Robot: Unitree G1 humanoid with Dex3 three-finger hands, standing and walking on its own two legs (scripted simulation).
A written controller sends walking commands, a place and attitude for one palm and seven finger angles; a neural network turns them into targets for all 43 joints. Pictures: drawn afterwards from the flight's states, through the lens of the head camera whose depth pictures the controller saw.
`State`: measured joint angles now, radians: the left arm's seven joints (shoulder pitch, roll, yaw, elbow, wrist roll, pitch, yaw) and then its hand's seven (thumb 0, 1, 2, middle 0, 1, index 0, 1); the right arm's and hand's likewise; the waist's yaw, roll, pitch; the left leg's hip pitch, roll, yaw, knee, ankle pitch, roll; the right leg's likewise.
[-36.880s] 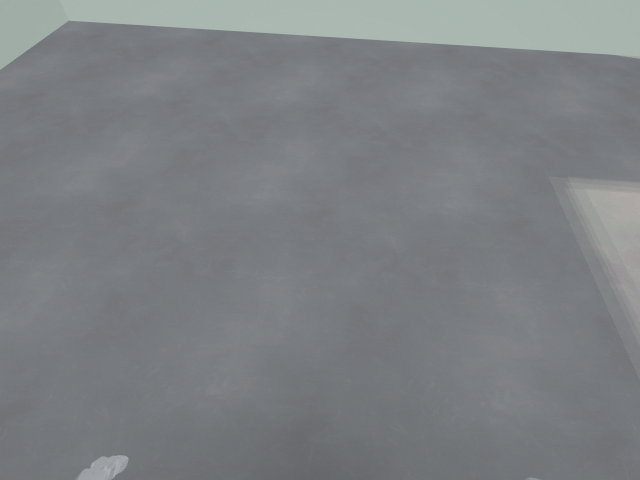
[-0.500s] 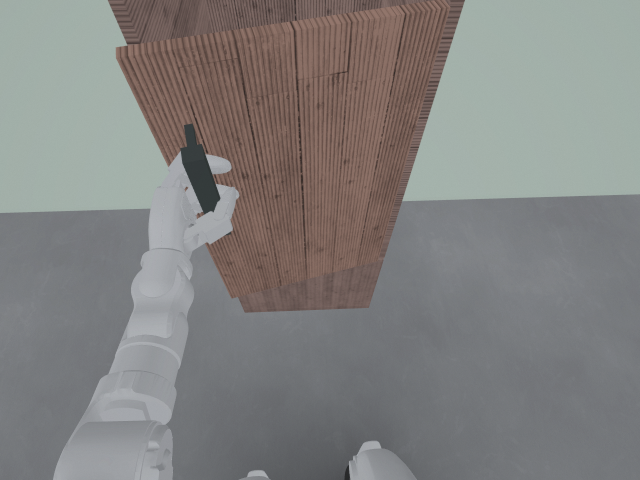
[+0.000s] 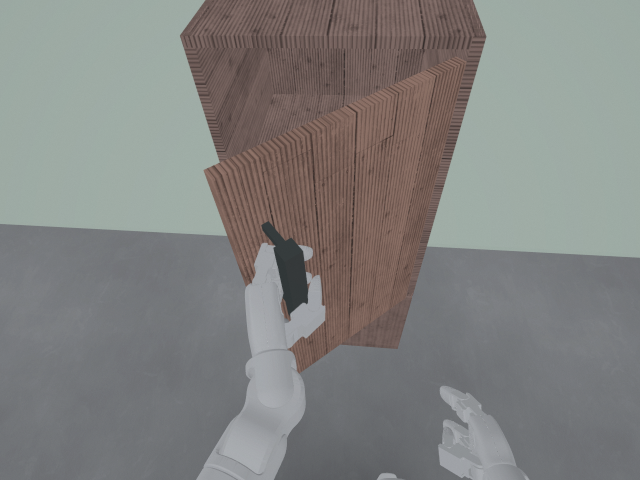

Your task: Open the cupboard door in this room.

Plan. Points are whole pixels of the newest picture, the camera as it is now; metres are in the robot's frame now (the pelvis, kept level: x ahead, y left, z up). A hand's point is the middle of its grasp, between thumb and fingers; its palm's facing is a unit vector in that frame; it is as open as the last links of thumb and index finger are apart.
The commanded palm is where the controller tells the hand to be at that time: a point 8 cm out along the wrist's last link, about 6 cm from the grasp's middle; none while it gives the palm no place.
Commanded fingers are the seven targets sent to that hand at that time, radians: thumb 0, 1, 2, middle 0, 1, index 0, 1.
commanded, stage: pull the door open along its arc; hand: left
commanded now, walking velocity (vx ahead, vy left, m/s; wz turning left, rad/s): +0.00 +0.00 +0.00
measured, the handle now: (285, 275) +0.36 +0.06 +0.06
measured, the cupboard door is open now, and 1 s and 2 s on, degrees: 41 42 46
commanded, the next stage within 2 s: open thumb and fingers to let go in 0.12 s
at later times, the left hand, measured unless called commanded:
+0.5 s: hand (306, 311) +0.30 +0.03 +0.06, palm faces +0.30 -0.95 -0.05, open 8.0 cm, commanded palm +0.26 +0.06 +0.06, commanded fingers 0.00 -0.15 0.45 -0.32 -1.24 -0.32 -1.24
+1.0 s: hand (312, 312) +0.30 +0.02 +0.06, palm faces +0.20 -0.98 -0.06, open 15.1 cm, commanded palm +0.26 +0.05 +0.06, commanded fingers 0.00 -0.50 0.30 -0.15 -0.30 -0.15 -0.30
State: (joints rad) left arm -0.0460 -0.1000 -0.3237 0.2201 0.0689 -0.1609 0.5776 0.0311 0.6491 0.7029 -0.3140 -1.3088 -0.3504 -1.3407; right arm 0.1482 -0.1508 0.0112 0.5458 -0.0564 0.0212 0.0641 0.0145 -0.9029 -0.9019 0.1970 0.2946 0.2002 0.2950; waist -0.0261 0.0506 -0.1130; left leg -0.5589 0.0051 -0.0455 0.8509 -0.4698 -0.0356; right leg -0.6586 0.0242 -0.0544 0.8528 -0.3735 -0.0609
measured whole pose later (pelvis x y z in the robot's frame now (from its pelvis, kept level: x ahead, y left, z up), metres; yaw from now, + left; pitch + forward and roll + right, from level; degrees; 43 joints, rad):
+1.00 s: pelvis -0.03 +0.01 -0.01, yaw +0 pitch +9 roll +1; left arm -0.17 -0.13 -0.33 0.35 0.07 -0.18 0.63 0.00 -0.49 0.30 -0.25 -0.77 -0.24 -0.77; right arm 0.18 -0.17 0.01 0.60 -0.06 -0.02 0.05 0.02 -0.90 -0.90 0.20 0.29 0.20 0.30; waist -0.01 0.05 -0.11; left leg -0.60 -0.02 -0.04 0.90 -0.45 -0.02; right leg -0.70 0.00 -0.05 0.89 -0.35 -0.05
